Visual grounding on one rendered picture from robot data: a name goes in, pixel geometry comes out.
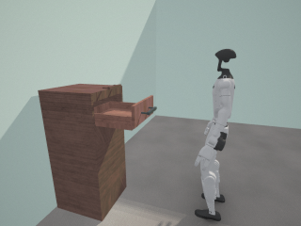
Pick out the drawer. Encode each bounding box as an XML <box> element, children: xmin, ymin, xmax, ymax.
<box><xmin>93</xmin><ymin>95</ymin><xmax>153</xmax><ymax>131</ymax></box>

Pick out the cabinet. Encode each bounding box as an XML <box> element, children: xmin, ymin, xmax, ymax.
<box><xmin>38</xmin><ymin>84</ymin><xmax>127</xmax><ymax>221</ymax></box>

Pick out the left robot thigh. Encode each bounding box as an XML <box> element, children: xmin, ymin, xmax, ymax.
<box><xmin>200</xmin><ymin>134</ymin><xmax>226</xmax><ymax>183</ymax></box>

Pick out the robot left upper arm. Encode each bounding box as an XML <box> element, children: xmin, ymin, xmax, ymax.
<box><xmin>217</xmin><ymin>78</ymin><xmax>231</xmax><ymax>118</ymax></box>

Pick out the robot right hand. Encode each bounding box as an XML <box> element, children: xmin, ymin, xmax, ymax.
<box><xmin>204</xmin><ymin>121</ymin><xmax>214</xmax><ymax>136</ymax></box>

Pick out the robot left forearm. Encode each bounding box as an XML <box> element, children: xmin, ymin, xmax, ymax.
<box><xmin>206</xmin><ymin>109</ymin><xmax>229</xmax><ymax>148</ymax></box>

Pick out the handle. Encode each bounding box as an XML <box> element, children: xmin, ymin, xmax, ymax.
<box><xmin>107</xmin><ymin>84</ymin><xmax>121</xmax><ymax>90</ymax></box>
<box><xmin>141</xmin><ymin>106</ymin><xmax>157</xmax><ymax>115</ymax></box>

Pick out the robot left hand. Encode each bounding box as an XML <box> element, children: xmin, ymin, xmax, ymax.
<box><xmin>194</xmin><ymin>144</ymin><xmax>214</xmax><ymax>171</ymax></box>

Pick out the robot right foot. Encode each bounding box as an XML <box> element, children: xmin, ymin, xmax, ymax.
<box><xmin>201</xmin><ymin>193</ymin><xmax>225</xmax><ymax>203</ymax></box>

